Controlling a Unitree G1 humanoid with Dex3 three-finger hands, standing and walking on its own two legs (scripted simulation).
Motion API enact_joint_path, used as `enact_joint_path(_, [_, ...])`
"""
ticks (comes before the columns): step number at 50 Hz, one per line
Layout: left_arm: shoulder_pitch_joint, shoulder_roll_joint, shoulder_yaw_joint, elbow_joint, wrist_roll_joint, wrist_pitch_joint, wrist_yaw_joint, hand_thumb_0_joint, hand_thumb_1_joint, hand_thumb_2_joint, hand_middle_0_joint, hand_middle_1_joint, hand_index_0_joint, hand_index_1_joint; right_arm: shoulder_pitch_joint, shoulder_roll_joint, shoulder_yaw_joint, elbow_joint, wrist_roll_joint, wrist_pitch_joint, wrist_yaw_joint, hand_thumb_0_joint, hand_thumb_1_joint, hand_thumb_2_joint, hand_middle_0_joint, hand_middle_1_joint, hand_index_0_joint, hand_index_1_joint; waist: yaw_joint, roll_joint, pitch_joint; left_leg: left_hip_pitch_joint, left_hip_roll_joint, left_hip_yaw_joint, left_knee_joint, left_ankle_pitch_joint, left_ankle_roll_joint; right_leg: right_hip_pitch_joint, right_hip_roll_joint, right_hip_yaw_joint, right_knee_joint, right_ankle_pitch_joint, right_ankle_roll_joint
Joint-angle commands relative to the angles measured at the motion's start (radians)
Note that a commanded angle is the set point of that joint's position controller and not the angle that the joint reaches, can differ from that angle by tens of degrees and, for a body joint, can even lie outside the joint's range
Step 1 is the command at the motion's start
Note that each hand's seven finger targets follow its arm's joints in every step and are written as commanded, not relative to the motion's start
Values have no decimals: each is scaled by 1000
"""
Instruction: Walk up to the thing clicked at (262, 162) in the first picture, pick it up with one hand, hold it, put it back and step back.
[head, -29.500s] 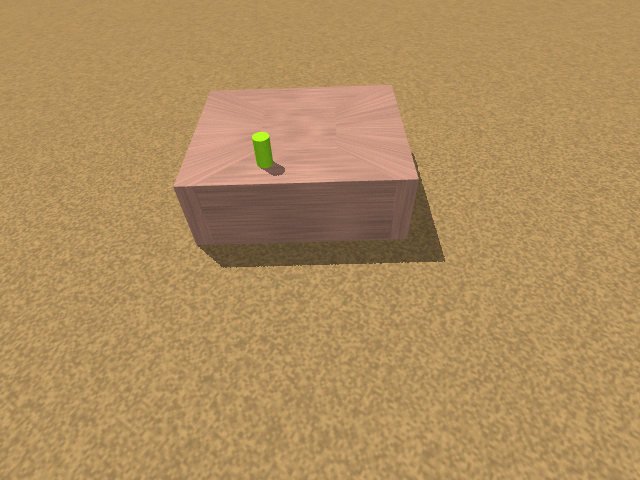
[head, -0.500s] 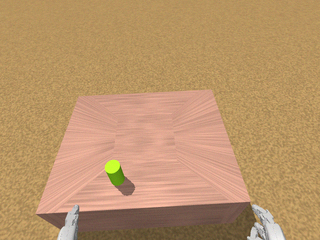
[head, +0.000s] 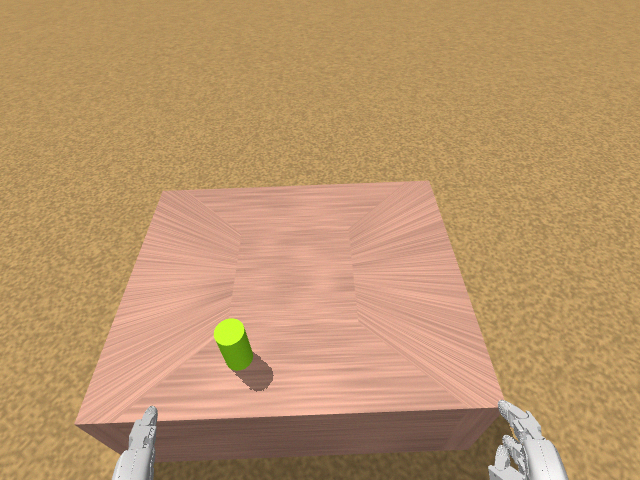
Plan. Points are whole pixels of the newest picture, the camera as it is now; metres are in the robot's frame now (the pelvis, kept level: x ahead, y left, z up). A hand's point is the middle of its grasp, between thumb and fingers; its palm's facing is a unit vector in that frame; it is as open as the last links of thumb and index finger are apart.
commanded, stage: home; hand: left
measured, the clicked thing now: (234, 345) +0.49 +0.22 -0.33
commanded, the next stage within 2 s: stand in 0.84 s
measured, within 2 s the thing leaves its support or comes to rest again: neither
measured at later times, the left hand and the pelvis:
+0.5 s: hand out of the picture +0.17 +0.18 -0.05, palm faces +0.10 -0.95 -0.28, open 17.4 cm; pelvis +0.00 +0.00 +0.00, yaw +0 degrees
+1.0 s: hand out of the picture +0.17 +0.18 -0.06, palm faces +0.06 -0.95 -0.31, open 17.3 cm; pelvis +0.00 +0.00 +0.00, yaw +0 degrees
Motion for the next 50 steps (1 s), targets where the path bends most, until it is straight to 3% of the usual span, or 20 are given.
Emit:
enact_joint_path(1, [5,87,48,-159,6,-44,3,0,-521,76,-52,-63,-54,-61,-67,-116,-45,-164,-2,-55,-10,0,-898,-903,200,301,200,301,-3,-15,-82,102,-35,29,-152,142,31,-1,22,-17,-170,160,-10])
enact_joint_path(6, [-33,116,68,-212,6,-47,5,0,-533,69,-51,-60,-52,-59,-67,-116,-47,-170,-2,-52,-14,0,-898,-903,200,301,200,301,-3,-19,-105,103,-37,32,-145,146,32,10,19,-13,-170,169,-8])
enact_joint_path(7, [18,85,53,-146,9,-41,3,0,-538,66,-50,-59,-52,-57,-71,-112,-45,-166,-3,-53,-15,0,-898,-903,200,301,201,301,-3,-35,-105,103,-37,32,-145,148,32,15,21,-13,-169,170,-7])
enact_joint_path(8, [-57,137,81,-262,7,-52,8,0,-536,67,-50,-60,-52,-58,-61,-119,-52,-164,-3,-53,-16,0,-898,-903,200,301,200,301,3,0,-130,117,-36,34,-144,165,32,19,19,-10,-166,186,-10])
enact_joint_path(10, [-6,96,55,-183,8,-44,4,0,-549,59,-49,-57,-51,-56,-64,-113,-45,-163,-4,-53,-17,0,-898,-903,200,301,201,301,-7,-12,-108,116,-32,28,-151,154,30,6,24,-15,-159,172,-11])
enact_joint_path(13, [-28,112,67,-211,9,-49,8,0,-555,57,-48,-57,-50,-55,-55,-116,-49,-155,-4,-53,-22,0,-898,-903,200,301,201,301,-6,7,-118,129,-31,29,-146,187,27,8,23,-15,-153,199,-13])
enact_joint_path(18, [13,77,43,-165,10,-40,2,0,-536,67,-50,-59,-52,-58,-56,-115,-50,-160,-8,-56,-20,0,-898,-903,201,301,201,301,-14,-34,-112,118,-33,32,-132,192,33,11,22,-12,-159,217,-6])
enact_joint_path(24, [-40,118,63,-226,9,-45,5,0,-552,57,-49,-56,-50,-55,-58,-117,-50,-162,-5,-53,-20,0,-898,-903,200,301,201,301,-4,13,-102,117,-33,32,-146,179,28,3,21,-13,-158,194,-11])
enact_joint_path(29, [-11,89,56,-170,7,-39,2,0,-534,67,-50,-58,-51,-57,-69,-115,-46,-166,-7,-58,-19,0,-897,-902,201,301,201,301,-7,-6,-73,97,-34,32,-153,122,31,-12,21,-14,-167,140,-12])
enact_joint_path(32, [-29,121,72,-235,7,-46,3,0,-536,66,-50,-58,-51,-57,-64,-122,-53,-168,-5,-56,-19,0,-897,-902,201,301,201,301,4,1,-120,114,-35,31,-148,157,29,9,20,-14,-161,171,-13])
enact_joint_path(33, [18,83,46,-162,10,-38,1,0,-536,65,-50,-57,-51,-56,-60,-117,-47,-163,-8,-57,-18,0,-897,-902,201,301,201,301,-6,-24,-99,111,-33,29,-148,153,31,-2,25,-16,-160,167,-11])
enact_joint_path(38, [-28,112,66,-224,8,-46,6,0,-547,59,-49,-56,-50,-55,-65,-120,-51,-171,-7,-59,-21,0,-897,-902,201,301,201,301,-5,-23,-106,102,-36,36,-140,144,34,1,18,-8,-171,165,-9])
enact_joint_path(39, [11,77,43,-143,10,-39,1,0,-536,66,-50,-58,-51,-57,-64,-113,-45,-162,-8,-60,-22,0,-897,-902,201,301,201,301,-12,-31,-77,93,-37,37,-141,125,35,-13,20,-8,-172,148,-7])
enact_joint_path(40, [-47,111,64,-231,7,-49,5,0,-548,58,-49,-55,-50,-55,-64,-117,-49,-165,-7,-60,-22,0,-897,-902,201,301,201,301,-5,-2,-94,96,-37,37,-143,121,33,-14,17,-5,-172,142,-11])
enact_joint_path(42, [-36,114,67,-234,10,-51,6,0,-542,62,-50,-56,-50,-55,-62,-120,-54,-164,-8,-62,-24,0,-897,-902,201,301,201,301,-1,1,-107,109,-36,35,-145,134,31,-5,18,-10,-167,150,-12])
enact_joint_path(45, [32,76,45,-157,8,-41,2,0,-545,60,-49,-55,-50,-55,-61,-113,-47,-163,-9,-61,-22,0,-897,-902,201,301,201,301,-5,-30,-105,102,-37,35,-133,163,34,3,20,-9,-162,186,-8])
enact_joint_path(47, [-19,111,68,-220,10,-47,5,0,-561,50,-48,-53,-48,-52,-57,-117,-51,-163,-8,-58,-25,0,-897,-902,201,301,201,301,-5,-15,-122,111,-38,40,-128,171,34,7,17,-5,-167,195,-6])
enact_joint_path(48, [-189,237,104,131,114,-145,-41,0,-481,130,-128,-133,-128,-132,-111,-253,-88,69,-113,5,34,0,-900,-900,200,300,200,300,27,-84,25,144,-4,-25,-184,265,62,141,-59,76,-191,205,-64])
enact_joint_path(49, [-141,248,115,261,119,-186,-67,0,-401,210,-200,-213,-200,-212,-103,-251,-102,104,-134,33,72,0,-900,-900,200,300,200,300,26,-125,-26,190,-15,4,-156,215,83,142,-89,135,-225,201,-87])
enact_joint_path(50, [-157,260,113,293,120,-212,-79,0,-321,290,-200,-293,-200,-292,-101,-243,-100,108,-127,44,90,0,-900,-900,200,300,200,300,9,-147,-18,201,-19,5,-155,188,90,124,-107,176,-250,168,-104])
